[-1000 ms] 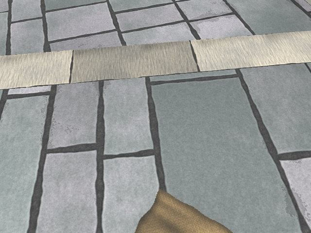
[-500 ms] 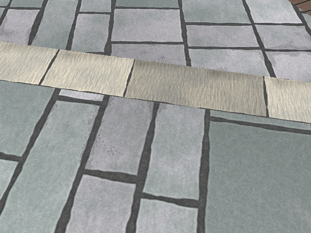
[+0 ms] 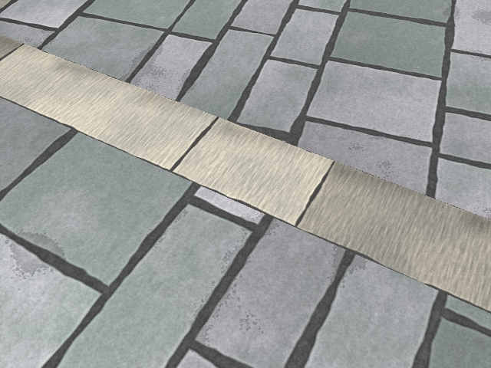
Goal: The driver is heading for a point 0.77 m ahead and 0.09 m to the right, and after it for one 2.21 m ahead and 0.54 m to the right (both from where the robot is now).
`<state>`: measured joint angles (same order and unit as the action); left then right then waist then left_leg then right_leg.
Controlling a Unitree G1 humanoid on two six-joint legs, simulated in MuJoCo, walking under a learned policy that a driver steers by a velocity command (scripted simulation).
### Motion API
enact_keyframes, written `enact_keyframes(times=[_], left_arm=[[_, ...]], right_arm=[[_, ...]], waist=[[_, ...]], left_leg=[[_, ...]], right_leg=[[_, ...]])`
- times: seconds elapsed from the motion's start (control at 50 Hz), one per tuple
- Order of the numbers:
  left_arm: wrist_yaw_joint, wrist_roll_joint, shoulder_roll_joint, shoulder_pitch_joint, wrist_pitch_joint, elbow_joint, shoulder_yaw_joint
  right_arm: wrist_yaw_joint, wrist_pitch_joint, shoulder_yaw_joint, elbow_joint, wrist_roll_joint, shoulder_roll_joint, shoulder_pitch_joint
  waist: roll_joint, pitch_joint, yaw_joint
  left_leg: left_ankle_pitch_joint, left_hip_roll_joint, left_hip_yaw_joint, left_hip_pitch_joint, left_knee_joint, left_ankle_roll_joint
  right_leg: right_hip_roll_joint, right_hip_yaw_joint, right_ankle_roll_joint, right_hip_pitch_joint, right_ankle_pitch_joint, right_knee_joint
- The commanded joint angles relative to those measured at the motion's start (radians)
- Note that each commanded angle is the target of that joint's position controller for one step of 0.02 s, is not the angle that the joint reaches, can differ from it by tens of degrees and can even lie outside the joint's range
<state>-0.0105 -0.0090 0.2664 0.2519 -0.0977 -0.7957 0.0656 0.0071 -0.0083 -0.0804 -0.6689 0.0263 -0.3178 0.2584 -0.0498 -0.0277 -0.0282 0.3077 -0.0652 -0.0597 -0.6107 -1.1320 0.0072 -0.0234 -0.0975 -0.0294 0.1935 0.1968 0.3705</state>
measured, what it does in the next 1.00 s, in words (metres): walks ahead: left foot, then right foot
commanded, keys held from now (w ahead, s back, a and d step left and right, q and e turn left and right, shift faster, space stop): w+q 0.06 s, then w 0.30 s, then w+e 0.64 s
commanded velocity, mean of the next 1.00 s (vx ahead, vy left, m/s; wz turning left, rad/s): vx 0.50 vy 0.00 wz -0.07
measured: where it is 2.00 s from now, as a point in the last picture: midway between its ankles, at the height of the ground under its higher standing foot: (304, 182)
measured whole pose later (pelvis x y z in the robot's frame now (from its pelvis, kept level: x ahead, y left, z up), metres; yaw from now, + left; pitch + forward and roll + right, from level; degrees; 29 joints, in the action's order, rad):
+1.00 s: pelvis +0.57 +0.03 -0.01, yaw -9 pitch +2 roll +0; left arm -0.04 -0.03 0.28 0.27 -0.09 -0.74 0.06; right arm -0.01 -0.11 -0.03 -0.72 -0.09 -0.28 0.21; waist -0.01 -0.03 -0.02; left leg 0.34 -0.07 -0.08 -0.52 -1.16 -0.01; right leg -0.11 0.01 -0.11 0.32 0.18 0.46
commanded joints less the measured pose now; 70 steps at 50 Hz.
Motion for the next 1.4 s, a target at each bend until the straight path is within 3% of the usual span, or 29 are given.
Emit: enact_keyframes(times=[0.02,0.2,0.24,0.28,0.3,0.32,0.34,0.36,0.44,0.5,0.62,0.72,0.8,0.82,0.84,0.86,0.88,0.9,0.94,0.96,1.04,1.1,1.22,1.28,1.3,1.32,1.34,1.36,1.4], left_arm=[[0.005,0.001,0.15,-0.042,-0.021,0.05,0.037],[0.001,0.039,0.216,0.075,0.018,-0.026,0.048],[0.005,0.047,0.242,0.073,0.03,-0.039,0.053],[0.015,0.045,0.226,0.068,0.039,-0.045,0.04],[0.017,0.009,0.166,0.073,0.033,-0.016,0.013],[0.002,0.001,0.055,0.182,0.01,0.011,-0.025],[-0.006,0.039,0.161,0.087,-0.01,-0.001,0.0],[-0.01,0.064,0.182,-0.006,-0.02,0.037,0.007],[-0.007,0.039,0.139,0.034,0.013,0.001,0.007],[0.0,0.037,0.103,0.013,0.046,0.006,0.002],[-0.021,0.028,0.07,-0.142,0.034,0.053,-0.009],[-0.053,0.026,0.065,-0.25,0.032,0.125,-0.016],[-0.061,0.027,0.142,-0.081,0.041,0.126,0.026],[-0.048,0.029,0.199,0.075,0.044,0.093,0.057],[-0.025,0.03,0.313,0.191,0.055,0.081,0.092],[-0.028,0.041,0.32,0.149,0.046,0.106,0.082],[-0.03,0.033,0.247,0.162,0.041,0.113,0.061],[-0.027,0.03,0.205,0.127,0.035,0.113,0.05],[-0.023,0.021,0.148,0.011,0.029,0.136,0.032],[-0.017,-0.059,0.029,0.083,-0.014,0.071,-0.019],[-0.051,-0.05,0.132,0.007,-0.057,0.124,0.007],[-0.082,-0.05,0.152,0.061,-0.056,0.12,0.01],[-0.104,-0.051,0.183,0.13,-0.024,0.099,0.027],[-0.091,-0.064,0.148,0.082,-0.028,0.094,0.016],[-0.077,-0.075,0.015,0.181,-0.047,0.119,-0.021],[-0.083,-0.076,-0.016,0.228,-0.057,0.122,-0.035],[-0.082,-0.065,0.057,0.069,-0.048,0.131,-0.015],[-0.057,-0.057,0.06,0.043,-0.041,0.11,-0.012],[-0.038,-0.078,0.043,0.063,-0.027,0.08,-0.023]], right_arm=[[-0.005,-0.008,-0.008,0.083,-0.004,-0.036,-0.016],[-0.052,-0.038,0.015,0.151,-0.003,-0.008,-0.254],[-0.055,-0.039,0.0,0.153,-0.012,-0.042,-0.221],[-0.044,-0.035,-0.047,0.078,-0.015,-0.124,0.035],[-0.024,-0.025,-0.072,0.046,-0.017,-0.208,0.205],[-0.023,-0.029,-0.071,0.047,-0.015,-0.283,0.179],[-0.028,-0.039,-0.047,0.056,-0.015,-0.186,0.191],[-0.031,-0.048,-0.034,0.043,-0.019,-0.153,0.144],[-0.031,-0.072,-0.008,0.038,-0.036,-0.06,-0.021],[-0.024,-0.099,-0.015,0.005,-0.041,-0.076,-0.028],[-0.004,-0.104,-0.018,-0.043,-0.04,-0.096,-0.003],[0.004,-0.073,-0.031,-0.096,-0.02,-0.124,0.067],[0.026,-0.033,-0.043,-0.088,-0.014,-0.17,0.031],[0.033,-0.031,-0.036,-0.083,-0.011,-0.16,0.022],[0.031,-0.047,-0.012,-0.049,-0.036,-0.09,0.091],[0.013,-0.082,0.02,-0.029,-0.045,-0.012,0.123],[-0.008,-0.116,0.001,-0.011,-0.008,-0.096,0.02],[-0.015,-0.132,0.004,0.013,0.015,-0.103,-0.049],[-0.001,-0.132,-0.005,0.012,-0.025,-0.105,-0.071],[-0.022,-0.127,0.06,-0.009,-0.191,0.02,0.017],[-0.028,-0.081,0.059,0.0,-0.111,-0.04,-0.015],[-0.028,-0.058,0.092,0.028,-0.105,0.003,-0.131],[-0.029,-0.079,0.106,0.068,-0.088,-0.036,-0.268],[-0.012,-0.116,0.068,0.019,-0.056,-0.123,-0.059],[-0.009,-0.128,0.052,-0.024,-0.064,-0.181,0.154],[-0.014,-0.109,0.063,-0.056,-0.075,-0.154,0.305],[-0.012,-0.109,0.061,-0.072,-0.079,-0.13,0.29],[-0.013,-0.106,0.073,-0.056,-0.064,-0.086,0.16],[0.003,-0.1,0.105,-0.049,-0.056,0.031,0.069]], waist=[[0.124,0.007,0.014],[0.106,-0.065,-0.051],[0.137,-0.025,-0.005],[0.131,0.134,0.142],[0.007,0.269,0.201],[-0.215,0.4,0.086],[-0.087,0.409,0.156],[-0.078,0.249,0.151],[-0.031,0.096,0.025],[-0.011,0.032,0.011],[0.007,-0.035,0.066],[0.016,-0.065,0.105],[-0.046,0.078,-0.015],[-0.018,0.16,-0.102],[0.166,0.283,-0.101],[0.286,0.409,-0.036],[0.184,0.394,-0.101],[0.132,0.257,-0.09],[0.053,0.108,-0.004],[0.143,0.096,0.019],[0.087,0.054,0.034],[0.086,0.02,-0.005],[0.113,0.006,-0.034],[0.079,0.107,0.09],[-0.162,0.376,0.106],[-0.269,0.505,0.147],[-0.078,0.218,0.186],[-0.051,0.083,0.133],[-0.045,0.08,0.076]], left_leg=[[-0.114,-0.063,-0.047,-0.122,0.077,-0.013],[-0.234,0.003,0.065,-0.025,0.515,0.039],[-0.144,0.048,0.103,0.074,0.559,0.074],[-0.221,0.113,0.136,0.48,0.634,0.127],[-0.291,-0.068,-0.105,0.809,0.584,0.186],[-0.113,-0.306,-0.623,1.033,0.708,0.358],[-0.048,-0.311,-0.659,1.009,0.781,0.344],[-0.134,-0.269,-0.488,0.894,0.794,0.304],[-0.326,-0.177,-0.189,0.512,0.912,0.246],[-0.347,-0.177,-0.072,0.438,0.991,0.245],[-0.366,-0.137,0.132,0.475,1.026,0.173],[-0.494,-0.201,0.178,0.68,0.946,0.15],[-1.076,-0.189,0.236,0.729,0.6,0.09],[-1.012,-0.148,0.261,0.613,0.375,0.053],[-0.56,-0.056,0.267,0.264,0.006,-0.007],[0.259,0.149,0.072,-0.049,-0.275,-0.048],[0.232,0.085,-0.071,-0.16,-0.311,-0.017],[0.159,0.042,-0.051,-0.193,-0.256,0.006],[0.06,-0.03,-0.037,-0.096,-0.067,0.005],[0.006,-0.054,-0.079,-0.031,-0.058,-0.001],[-0.124,-0.041,-0.003,-0.007,0.102,-0.069],[-0.211,-0.029,0.031,0.052,0.335,-0.091],[-0.266,0.031,0.034,0.118,0.581,-0.036],[-0.367,0.008,0.042,0.514,0.565,0.101],[-0.53,-0.215,-0.24,0.932,0.583,0.336],[-0.306,-0.389,-0.638,1.206,0.73,0.459],[-0.006,-0.355,-0.599,0.994,0.818,0.327],[0.154,-0.322,-0.455,0.777,0.862,0.255],[-0.056,-0.265,-0.268,0.596,0.93,0.22]], right_leg=[[0.297,0.189,-0.171,-0.079,-0.176,-0.224],[0.31,0.019,-0.133,-0.22,-0.324,-0.205],[0.321,-0.003,-0.116,-0.272,-0.606,-0.103],[0.262,-0.076,-0.063,-0.168,-0.78,0.218],[0.215,-0.089,-0.019,0.087,-0.422,0.541],[0.032,0.017,0.031,0.433,0.393,0.86],[0.059,0.167,0.022,0.525,0.401,0.956],[0.098,0.152,0.011,0.597,0.322,0.955],[0.189,0.164,0.026,0.423,0.104,0.795],[0.18,0.187,0.055,0.455,0.007,0.721],[0.13,0.143,0.048,0.459,-0.326,0.376],[0.104,0.091,-0.006,0.53,-0.226,0.25],[-0.02,-0.017,-0.088,0.263,-0.031,0.243],[-0.045,0.008,-0.128,0.013,-0.097,0.184],[0.173,0.371,-0.247,-0.356,-0.105,0.187],[0.352,0.9,-0.406,-0.582,0.026,0.013],[0.341,0.862,-0.359,-0.583,0.1,-0.049],[0.308,0.718,-0.317,-0.457,0.077,-0.056],[0.235,0.533,-0.273,-0.17,-0.126,-0.082],[0.166,0.445,-0.245,-0.067,-0.029,-0.101],[0.125,0.367,-0.255,0.116,-0.057,-0.14],[0.11,0.36,-0.252,0.161,-0.117,-0.12],[0.187,0.499,-0.234,-0.003,-0.183,-0.012],[0.082,0.454,-0.106,0.11,-0.319,0.198],[-0.109,0.322,-0.014,0.29,-0.08,0.517],[-0.178,0.277,0.027,0.591,0.431,0.784],[-0.079,0.264,0.011,0.759,0.333,0.931],[-0.005,0.23,-0.001,0.761,0.205,0.951],[0.096,0.219,-0.009,0.598,0.065,0.844]])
